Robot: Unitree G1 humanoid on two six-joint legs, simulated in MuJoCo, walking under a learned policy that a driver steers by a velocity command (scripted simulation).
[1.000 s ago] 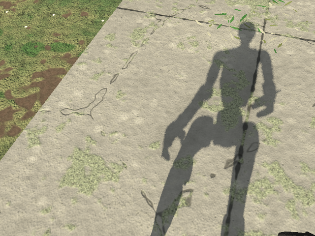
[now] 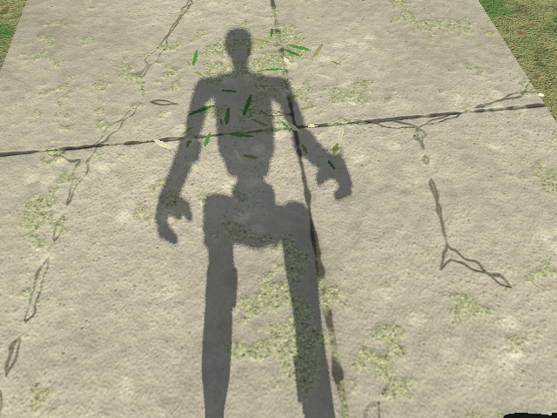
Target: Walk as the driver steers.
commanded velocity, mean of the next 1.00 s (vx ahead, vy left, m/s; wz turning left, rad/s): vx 0.50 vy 0.00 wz -0.05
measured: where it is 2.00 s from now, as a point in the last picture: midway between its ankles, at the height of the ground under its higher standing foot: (279, 238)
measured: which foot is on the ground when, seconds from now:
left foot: up 0.00-0.16, down 0.18-0.72, up 0.74-1.00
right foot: down 0.00-0.20, up 0.22-0.68, down 0.70-1.00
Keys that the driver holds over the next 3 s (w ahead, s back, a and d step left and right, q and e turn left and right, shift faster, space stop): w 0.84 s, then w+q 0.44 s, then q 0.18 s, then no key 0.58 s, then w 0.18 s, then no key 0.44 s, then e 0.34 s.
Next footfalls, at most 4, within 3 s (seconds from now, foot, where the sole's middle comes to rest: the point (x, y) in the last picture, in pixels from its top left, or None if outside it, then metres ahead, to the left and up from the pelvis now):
0.18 left None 0.29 0.15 -0.78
0.70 right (354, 374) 0.57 -0.10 -0.78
1.24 left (261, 268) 0.87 0.15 -0.78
1.70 right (306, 205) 1.10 0.03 -0.78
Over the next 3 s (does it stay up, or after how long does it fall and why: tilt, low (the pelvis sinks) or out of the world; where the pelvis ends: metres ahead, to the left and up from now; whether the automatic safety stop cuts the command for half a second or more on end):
stays up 1.06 0.11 -0.01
